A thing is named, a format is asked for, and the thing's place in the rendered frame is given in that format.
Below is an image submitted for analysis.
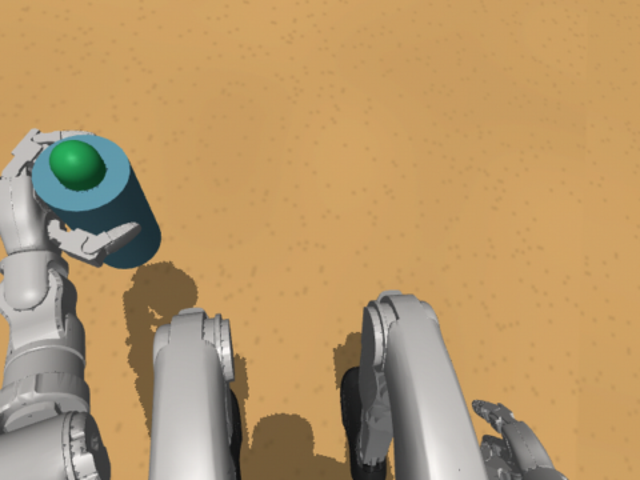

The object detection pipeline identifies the right robot hand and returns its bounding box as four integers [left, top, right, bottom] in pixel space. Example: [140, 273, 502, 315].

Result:
[472, 400, 555, 480]

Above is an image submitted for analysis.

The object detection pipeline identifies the left robot arm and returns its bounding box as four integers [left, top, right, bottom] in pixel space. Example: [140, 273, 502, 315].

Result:
[0, 249, 111, 480]

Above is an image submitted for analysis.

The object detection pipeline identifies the left robot hand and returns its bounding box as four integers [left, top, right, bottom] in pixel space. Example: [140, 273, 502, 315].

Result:
[0, 128, 142, 268]

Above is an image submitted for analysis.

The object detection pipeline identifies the bottle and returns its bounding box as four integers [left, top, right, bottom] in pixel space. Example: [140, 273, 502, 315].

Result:
[32, 135, 161, 269]

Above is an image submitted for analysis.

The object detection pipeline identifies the right robot foot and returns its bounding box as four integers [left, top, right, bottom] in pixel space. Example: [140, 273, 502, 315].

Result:
[340, 367, 387, 480]

